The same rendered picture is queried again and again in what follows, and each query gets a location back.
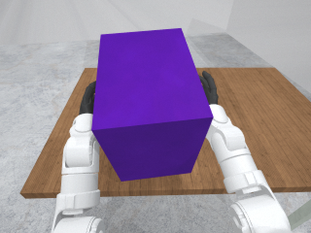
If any carton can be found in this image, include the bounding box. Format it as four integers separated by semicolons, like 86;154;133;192
91;28;214;182

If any robot left forearm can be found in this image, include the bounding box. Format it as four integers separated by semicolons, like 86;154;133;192
51;114;100;233

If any table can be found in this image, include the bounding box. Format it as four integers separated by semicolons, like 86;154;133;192
20;67;311;230

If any robot left upper arm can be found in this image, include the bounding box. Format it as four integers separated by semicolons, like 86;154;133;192
53;216;105;233

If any right robot hand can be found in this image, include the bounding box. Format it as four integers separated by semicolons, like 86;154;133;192
198;71;219;105

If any left robot hand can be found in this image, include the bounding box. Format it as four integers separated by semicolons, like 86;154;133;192
79;81;96;115

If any robot right upper arm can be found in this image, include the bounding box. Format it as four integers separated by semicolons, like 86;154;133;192
229;194;304;233

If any robot right forearm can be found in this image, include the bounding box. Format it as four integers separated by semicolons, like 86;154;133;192
205;104;291;229

